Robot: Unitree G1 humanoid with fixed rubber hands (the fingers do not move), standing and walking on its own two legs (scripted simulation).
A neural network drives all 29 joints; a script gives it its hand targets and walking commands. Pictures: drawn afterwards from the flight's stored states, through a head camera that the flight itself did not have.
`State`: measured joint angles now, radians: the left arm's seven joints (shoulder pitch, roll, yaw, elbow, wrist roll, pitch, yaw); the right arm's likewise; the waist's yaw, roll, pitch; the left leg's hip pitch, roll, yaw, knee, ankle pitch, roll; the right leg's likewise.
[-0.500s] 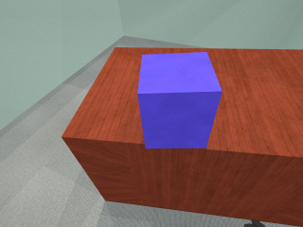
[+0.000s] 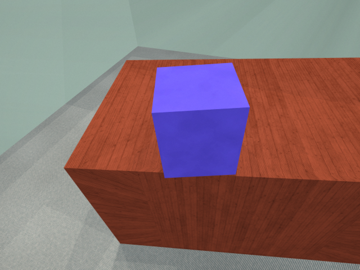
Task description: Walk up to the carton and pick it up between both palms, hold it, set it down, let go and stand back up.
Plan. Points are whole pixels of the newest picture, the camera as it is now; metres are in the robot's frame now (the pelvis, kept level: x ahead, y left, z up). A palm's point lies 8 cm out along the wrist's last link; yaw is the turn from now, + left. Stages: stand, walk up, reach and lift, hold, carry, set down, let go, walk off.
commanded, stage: walk up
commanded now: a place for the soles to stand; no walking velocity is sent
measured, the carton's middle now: (197, 122) +0.50 -0.02 +0.06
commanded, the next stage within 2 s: none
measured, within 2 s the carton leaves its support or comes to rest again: neither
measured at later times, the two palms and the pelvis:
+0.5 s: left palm out of the picture +0.11 +0.26 -0.09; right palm out of the picture +0.09 -0.26 -0.10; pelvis +0.00 +0.00 +0.00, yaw -2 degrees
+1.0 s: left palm out of the picture +0.12 +0.26 -0.09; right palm out of the picture +0.06 -0.27 -0.11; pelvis +0.00 +0.01 +0.00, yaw -4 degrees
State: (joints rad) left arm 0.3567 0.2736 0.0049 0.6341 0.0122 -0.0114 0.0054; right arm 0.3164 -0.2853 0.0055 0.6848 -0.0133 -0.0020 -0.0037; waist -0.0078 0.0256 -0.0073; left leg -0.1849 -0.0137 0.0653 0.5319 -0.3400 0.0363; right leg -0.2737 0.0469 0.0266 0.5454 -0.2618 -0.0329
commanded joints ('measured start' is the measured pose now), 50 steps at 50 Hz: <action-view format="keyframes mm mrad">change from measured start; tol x8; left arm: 1 -14 136 34 -78 -3 -15 5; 50 -20 144 44 -98 4 0 0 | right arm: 1 -5 -124 -34 -64 -2 -14 -1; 50 11 -158 -46 -101 -8 6 -3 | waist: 1 -8 -54 24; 10 2 31 36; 14 -3 -74 -24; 32 -8 -48 93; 47 8 -18 -45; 50 -9 -62 25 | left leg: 1 -39 103 -107 -86 121 18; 7 -32 112 -104 -109 12 32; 12 -2 133 -107 -86 173 33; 19 12 136 -98 -76 205 21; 41 -55 152 -94 -109 -23 39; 46 45 141 -45 -49 211 35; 50 3 139 -49 -61 66 36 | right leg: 1 10 -115 148 -84 224 -50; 8 -61 -116 189 -123 77 -32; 15 0 -101 154 -44 280 -40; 21 3 -103 153 -40 301 -53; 34 -77 -80 190 -55 67 -39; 41 -44 -72 177 -51 117 -37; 46 -32 -84 181 -1 295 -55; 50 -54 -73 183 -10 215 -43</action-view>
